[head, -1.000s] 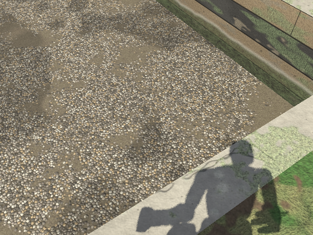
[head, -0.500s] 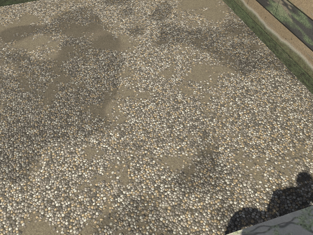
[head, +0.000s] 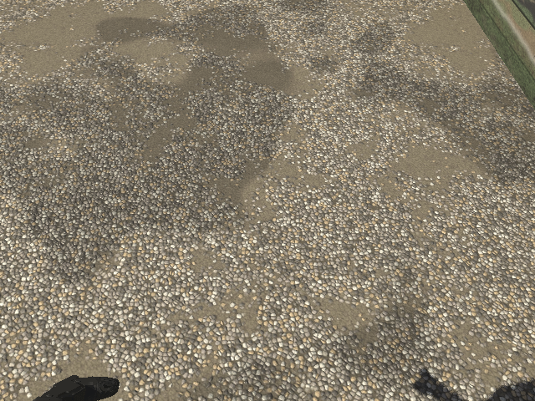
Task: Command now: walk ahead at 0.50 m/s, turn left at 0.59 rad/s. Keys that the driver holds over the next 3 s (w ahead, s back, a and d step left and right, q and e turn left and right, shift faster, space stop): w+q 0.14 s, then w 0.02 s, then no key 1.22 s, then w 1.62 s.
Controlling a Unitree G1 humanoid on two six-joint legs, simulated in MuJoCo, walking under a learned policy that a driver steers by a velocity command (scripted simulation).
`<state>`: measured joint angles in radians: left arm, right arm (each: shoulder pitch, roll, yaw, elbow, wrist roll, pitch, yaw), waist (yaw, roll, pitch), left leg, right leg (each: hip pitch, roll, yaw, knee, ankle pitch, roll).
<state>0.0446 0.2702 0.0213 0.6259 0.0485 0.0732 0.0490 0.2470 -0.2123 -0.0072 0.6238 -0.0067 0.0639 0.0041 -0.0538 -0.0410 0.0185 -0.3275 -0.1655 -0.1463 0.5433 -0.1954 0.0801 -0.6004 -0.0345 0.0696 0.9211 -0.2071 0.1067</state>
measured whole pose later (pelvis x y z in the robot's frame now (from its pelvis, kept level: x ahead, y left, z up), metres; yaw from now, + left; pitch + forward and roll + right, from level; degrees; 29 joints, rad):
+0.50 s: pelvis +0.03 -0.01 +0.01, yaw +11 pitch -1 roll -1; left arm 0.19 0.19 -0.06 0.62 0.02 0.05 -0.03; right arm 0.08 -0.18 0.04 0.65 -0.01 0.10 0.02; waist 0.00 -0.01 -0.02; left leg -0.26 -0.07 -0.16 0.50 -0.21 0.00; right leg -0.23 -0.01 -0.08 0.48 -0.23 -0.02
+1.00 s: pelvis +0.07 -0.01 +0.02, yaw +10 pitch +0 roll +0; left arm 0.24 0.26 -0.06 0.64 0.04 0.04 -0.03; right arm 0.16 -0.22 0.07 0.66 -0.04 0.09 0.01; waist 0.01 0.00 0.01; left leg -0.14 -0.06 -0.15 0.35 -0.19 0.02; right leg -0.11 0.00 -0.06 0.33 -0.21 -0.02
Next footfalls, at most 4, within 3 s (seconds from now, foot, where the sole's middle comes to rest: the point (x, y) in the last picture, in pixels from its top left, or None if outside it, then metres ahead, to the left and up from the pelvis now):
0.10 right None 0.10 -0.11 -0.77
0.36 left None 0.08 0.11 -0.77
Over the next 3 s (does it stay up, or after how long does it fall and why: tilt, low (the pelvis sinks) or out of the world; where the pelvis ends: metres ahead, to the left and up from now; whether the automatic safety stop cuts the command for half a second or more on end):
stays up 0.06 0.01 -0.01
